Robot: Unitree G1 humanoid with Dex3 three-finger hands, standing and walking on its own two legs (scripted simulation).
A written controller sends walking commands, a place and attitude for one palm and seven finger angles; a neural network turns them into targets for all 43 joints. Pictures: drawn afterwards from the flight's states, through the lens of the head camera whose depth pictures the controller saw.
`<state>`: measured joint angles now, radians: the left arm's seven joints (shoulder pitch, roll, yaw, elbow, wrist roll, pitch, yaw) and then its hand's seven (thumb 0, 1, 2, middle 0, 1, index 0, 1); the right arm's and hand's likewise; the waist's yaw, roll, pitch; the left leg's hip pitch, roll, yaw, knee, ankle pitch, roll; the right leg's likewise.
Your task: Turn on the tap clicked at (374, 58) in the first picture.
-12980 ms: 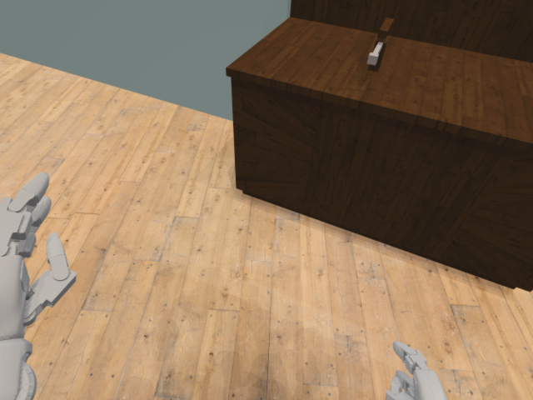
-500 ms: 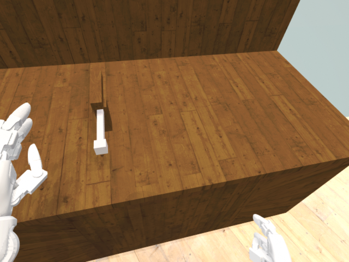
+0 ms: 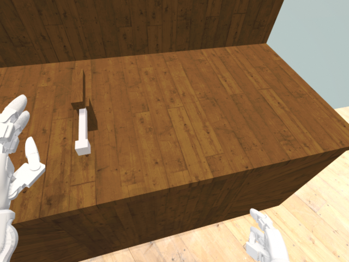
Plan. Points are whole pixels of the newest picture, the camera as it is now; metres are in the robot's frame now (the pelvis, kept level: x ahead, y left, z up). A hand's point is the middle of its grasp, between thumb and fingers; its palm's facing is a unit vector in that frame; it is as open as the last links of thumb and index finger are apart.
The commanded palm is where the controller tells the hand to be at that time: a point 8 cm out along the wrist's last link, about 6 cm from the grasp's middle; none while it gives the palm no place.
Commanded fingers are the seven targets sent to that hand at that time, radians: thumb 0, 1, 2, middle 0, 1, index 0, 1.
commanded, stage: shuffle to correct the standing spot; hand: left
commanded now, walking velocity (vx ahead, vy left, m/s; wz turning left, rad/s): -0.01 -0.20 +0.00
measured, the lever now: (83, 147) +0.34 +0.26 +0.04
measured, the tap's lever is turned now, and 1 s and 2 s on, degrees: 0 0 0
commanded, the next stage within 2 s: none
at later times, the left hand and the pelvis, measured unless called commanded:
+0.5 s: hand (81, 168) +0.23 +0.19 +0.15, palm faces +0.31 -0.87 -0.38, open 7.4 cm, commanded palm +0.17 +0.23 +0.17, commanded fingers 0.00 0.90 0.90 -0.20 -0.30 -0.20 -0.30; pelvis +0.01 -0.05 -0.01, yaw +0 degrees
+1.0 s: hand (71, 171) +0.22 +0.20 +0.16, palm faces +0.32 -0.86 -0.40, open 7.4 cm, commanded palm +0.16 +0.24 +0.17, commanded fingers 0.00 0.90 0.90 -0.20 -0.30 -0.20 -0.30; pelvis +0.00 -0.04 -0.01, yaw +0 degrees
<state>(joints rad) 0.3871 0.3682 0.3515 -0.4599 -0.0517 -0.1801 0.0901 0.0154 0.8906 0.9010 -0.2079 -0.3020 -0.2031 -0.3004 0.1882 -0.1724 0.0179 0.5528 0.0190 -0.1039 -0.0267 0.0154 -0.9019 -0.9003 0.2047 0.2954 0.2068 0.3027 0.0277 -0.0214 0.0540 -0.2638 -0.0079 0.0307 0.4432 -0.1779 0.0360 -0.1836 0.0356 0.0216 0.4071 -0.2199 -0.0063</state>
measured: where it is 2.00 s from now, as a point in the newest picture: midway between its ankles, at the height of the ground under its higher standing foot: outside the picture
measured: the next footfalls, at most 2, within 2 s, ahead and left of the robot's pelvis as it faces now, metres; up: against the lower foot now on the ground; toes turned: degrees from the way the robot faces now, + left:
none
